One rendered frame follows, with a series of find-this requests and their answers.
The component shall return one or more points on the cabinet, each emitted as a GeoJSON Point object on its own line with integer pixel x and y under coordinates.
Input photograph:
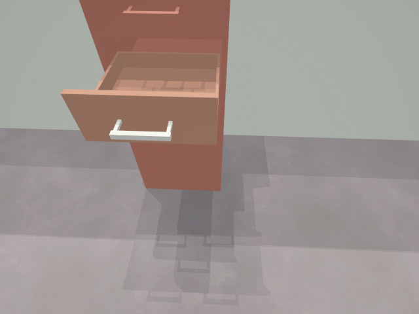
{"type": "Point", "coordinates": [202, 27]}

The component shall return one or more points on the handle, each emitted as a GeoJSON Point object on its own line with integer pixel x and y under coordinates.
{"type": "Point", "coordinates": [141, 135]}
{"type": "Point", "coordinates": [150, 15]}

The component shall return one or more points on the drawer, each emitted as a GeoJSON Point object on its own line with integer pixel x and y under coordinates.
{"type": "Point", "coordinates": [146, 90]}

